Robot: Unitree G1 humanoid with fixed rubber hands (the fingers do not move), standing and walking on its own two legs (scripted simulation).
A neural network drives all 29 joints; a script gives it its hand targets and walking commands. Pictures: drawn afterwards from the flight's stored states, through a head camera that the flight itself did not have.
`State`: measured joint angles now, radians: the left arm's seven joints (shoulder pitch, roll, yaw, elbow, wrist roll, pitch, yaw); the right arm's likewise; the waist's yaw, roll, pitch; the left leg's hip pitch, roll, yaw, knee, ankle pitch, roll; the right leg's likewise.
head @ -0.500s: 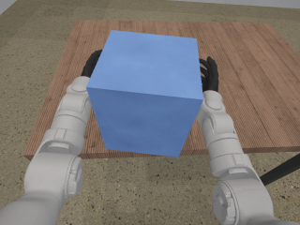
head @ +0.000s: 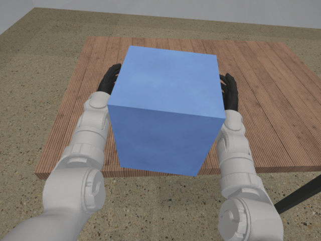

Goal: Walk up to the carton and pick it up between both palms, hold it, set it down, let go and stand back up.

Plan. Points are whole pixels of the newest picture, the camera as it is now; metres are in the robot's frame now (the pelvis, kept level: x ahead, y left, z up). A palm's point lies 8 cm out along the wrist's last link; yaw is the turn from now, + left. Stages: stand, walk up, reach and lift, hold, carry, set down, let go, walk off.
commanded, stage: reach and lift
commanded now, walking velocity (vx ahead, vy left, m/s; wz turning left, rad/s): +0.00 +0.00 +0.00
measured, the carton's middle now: (165, 115) +0.41 -0.03 +0.10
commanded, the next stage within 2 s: none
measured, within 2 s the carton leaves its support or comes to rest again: leaves its support in 0.52 s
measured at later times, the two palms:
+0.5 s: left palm (105, 94) +0.45 +0.12 +0.15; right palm (228, 109) +0.39 -0.18 +0.15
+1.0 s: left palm (108, 92) +0.42 +0.11 +0.17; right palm (237, 116) +0.36 -0.19 +0.15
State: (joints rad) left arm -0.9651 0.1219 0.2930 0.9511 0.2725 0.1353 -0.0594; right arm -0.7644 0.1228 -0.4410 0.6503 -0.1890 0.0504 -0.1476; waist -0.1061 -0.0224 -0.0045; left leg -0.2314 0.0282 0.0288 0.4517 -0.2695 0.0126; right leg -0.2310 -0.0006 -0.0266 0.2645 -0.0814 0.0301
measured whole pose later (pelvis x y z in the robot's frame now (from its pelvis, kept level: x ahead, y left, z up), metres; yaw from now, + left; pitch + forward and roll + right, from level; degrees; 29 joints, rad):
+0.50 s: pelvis +0.00 +0.00 +0.00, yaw +0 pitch +1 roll -2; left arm -0.94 0.11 0.31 0.95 0.28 0.11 -0.06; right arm -0.75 0.12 -0.45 0.71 -0.19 -0.05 -0.14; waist -0.11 -0.02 0.01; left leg -0.18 0.03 0.03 0.44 -0.27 0.01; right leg -0.18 0.00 -0.03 0.25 -0.08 0.03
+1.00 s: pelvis -0.02 -0.01 +0.00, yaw +0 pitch -2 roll -2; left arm -0.93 0.09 0.33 0.97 0.32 -0.04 -0.04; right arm -0.75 0.12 -0.53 0.89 -0.23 -0.38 -0.14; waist -0.10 -0.02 0.01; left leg -0.14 0.03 0.03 0.40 -0.23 0.01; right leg -0.15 0.00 -0.03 0.23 -0.06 0.02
